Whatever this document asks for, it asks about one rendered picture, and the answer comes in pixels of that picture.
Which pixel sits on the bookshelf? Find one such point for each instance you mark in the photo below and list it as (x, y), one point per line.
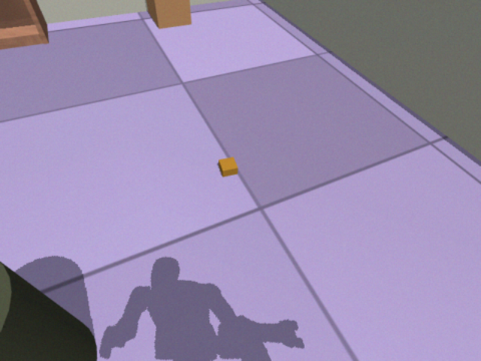
(21, 24)

